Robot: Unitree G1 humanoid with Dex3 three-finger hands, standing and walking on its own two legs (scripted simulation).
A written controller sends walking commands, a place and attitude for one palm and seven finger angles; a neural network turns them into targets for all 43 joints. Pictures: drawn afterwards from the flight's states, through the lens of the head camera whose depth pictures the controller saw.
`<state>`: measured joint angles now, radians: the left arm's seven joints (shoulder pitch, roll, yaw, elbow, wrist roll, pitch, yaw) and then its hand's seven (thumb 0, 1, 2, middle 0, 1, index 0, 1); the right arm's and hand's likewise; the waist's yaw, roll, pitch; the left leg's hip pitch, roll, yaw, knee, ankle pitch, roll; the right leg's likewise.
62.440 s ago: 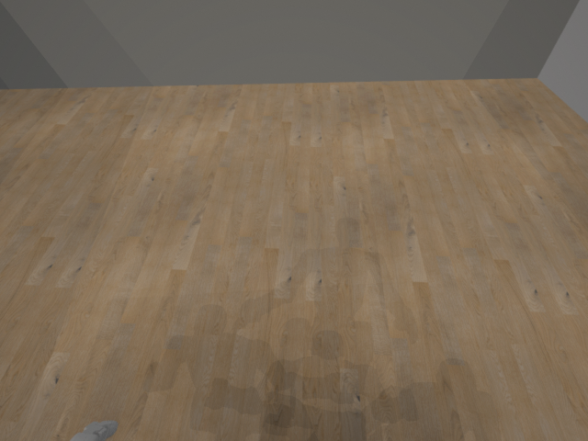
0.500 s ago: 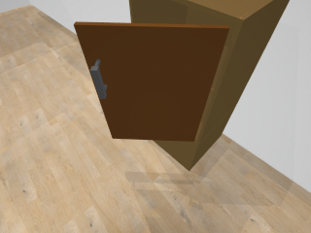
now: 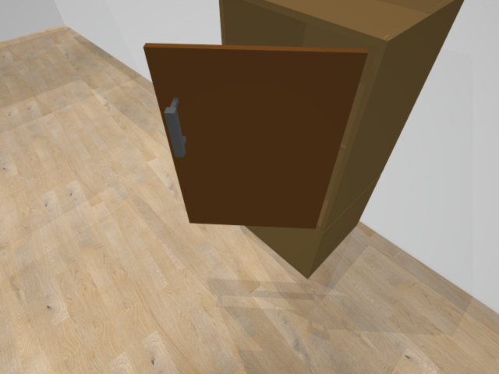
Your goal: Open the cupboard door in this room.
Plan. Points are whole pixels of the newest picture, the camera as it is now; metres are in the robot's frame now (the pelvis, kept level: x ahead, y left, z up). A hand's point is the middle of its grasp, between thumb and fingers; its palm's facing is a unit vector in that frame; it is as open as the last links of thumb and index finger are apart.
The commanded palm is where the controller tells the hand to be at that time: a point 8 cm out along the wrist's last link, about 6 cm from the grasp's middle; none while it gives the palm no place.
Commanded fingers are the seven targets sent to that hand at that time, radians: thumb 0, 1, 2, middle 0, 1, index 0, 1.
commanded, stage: look again from close up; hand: left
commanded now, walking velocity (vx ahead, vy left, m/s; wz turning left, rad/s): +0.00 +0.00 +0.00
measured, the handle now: (177, 128) +0.60 +0.20 +0.05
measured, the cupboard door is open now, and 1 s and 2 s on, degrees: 42 42 42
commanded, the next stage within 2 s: raise the hand with hooked fingers in 0.60 s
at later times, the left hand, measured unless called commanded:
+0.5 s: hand out of the picture +0.06 +0.17 -0.17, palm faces +0.00 -0.98 -0.20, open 7.3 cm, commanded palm none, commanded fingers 0.00 0.90 0.90 -0.20 -0.30 -0.20 -0.30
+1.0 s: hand (154, 304) +0.22 +0.17 -0.01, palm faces +0.05 -1.00 -0.05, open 8.0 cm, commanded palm +0.17 +0.24 -0.04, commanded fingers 0.00 0.53 0.74 -0.23 -0.54 -0.23 -0.54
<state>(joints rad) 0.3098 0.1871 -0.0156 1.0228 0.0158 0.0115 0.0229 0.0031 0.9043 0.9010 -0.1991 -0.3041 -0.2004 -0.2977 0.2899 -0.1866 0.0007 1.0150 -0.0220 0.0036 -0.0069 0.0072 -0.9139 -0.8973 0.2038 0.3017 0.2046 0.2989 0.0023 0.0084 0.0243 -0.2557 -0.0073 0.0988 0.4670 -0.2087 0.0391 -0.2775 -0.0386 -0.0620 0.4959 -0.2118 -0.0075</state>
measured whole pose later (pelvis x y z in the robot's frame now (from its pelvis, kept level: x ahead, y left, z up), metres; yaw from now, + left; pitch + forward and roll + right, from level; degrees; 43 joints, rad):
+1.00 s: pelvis +0.02 -0.03 -0.05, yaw +1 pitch +10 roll +1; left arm 0.36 0.19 0.19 0.21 -0.26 -0.57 -0.31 0.00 0.74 0.83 -0.21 -0.41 -0.21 -0.40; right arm 0.15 -0.26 -0.07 0.62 0.01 -0.27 -0.01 0.01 -0.90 -0.90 0.21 0.30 0.21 0.30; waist 0.00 -0.02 -0.12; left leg -0.63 0.03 0.07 0.89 -0.42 0.00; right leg -0.65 -0.04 -0.08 0.92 -0.44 -0.04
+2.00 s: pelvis +0.02 +0.00 -0.03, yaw +2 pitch +7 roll -2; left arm 0.09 0.37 0.36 0.24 -0.35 -0.23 -0.45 -0.01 -0.41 0.34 -0.29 -1.14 -0.29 -1.14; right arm 0.24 -0.26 0.05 0.55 0.05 -0.25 -0.08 0.02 -0.90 -0.90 0.21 0.30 0.21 0.30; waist 0.02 0.02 -0.06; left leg -0.56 0.02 0.03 0.85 -0.41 0.03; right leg -0.52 -0.03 -0.11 0.79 -0.38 -0.01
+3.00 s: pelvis +0.02 -0.01 -0.02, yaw +2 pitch +5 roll -1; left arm -0.13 0.43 0.43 0.48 -0.35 -0.20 -0.52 -0.01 -0.50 0.30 -0.30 -1.21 -0.30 -1.20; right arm 0.27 -0.28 0.05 0.60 0.06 -0.21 -0.11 0.02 -0.90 -0.90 0.21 0.30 0.21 0.30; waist 0.01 0.03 -0.04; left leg -0.47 0.03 0.04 0.73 -0.35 0.02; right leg -0.45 -0.01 -0.11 0.70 -0.34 -0.03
